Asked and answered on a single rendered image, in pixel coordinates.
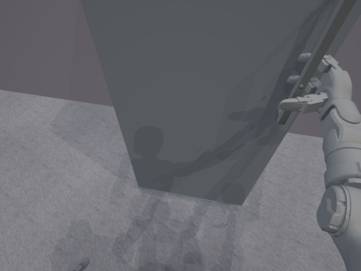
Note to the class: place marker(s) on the fridge door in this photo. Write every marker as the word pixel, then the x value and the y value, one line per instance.
pixel 196 84

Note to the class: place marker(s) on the right robot upper arm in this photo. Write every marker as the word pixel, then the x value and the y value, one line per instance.
pixel 339 214

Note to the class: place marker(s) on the left robot hand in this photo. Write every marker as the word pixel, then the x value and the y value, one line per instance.
pixel 79 265

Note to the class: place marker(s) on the right robot hand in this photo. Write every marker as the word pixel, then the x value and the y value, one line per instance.
pixel 336 85

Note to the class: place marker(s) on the right robot forearm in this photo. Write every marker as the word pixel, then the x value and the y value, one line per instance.
pixel 341 129

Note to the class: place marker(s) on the handle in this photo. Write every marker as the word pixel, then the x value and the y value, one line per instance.
pixel 330 31

